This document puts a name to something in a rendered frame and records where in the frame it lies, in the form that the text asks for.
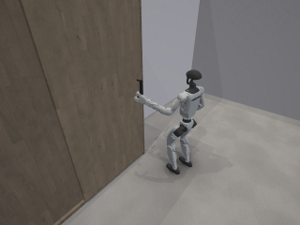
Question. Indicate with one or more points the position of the robot left forearm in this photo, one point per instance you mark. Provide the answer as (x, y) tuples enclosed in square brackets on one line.
[(157, 107)]

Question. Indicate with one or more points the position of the right robot upper arm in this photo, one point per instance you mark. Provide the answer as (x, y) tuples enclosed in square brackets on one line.
[(201, 102)]

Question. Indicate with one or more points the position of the left robot hand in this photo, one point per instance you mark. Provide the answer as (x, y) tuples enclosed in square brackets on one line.
[(142, 99)]

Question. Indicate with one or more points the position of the robot right thigh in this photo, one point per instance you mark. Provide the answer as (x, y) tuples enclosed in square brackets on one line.
[(183, 138)]

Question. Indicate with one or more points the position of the handle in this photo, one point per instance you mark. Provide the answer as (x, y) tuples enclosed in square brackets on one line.
[(141, 86)]

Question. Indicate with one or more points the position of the right robot shin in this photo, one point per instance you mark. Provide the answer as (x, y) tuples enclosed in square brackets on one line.
[(185, 150)]

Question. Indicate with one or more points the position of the wardrobe door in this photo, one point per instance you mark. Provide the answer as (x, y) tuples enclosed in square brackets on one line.
[(90, 56), (38, 184)]

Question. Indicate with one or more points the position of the left robot upper arm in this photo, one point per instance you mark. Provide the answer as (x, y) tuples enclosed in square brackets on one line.
[(181, 98)]

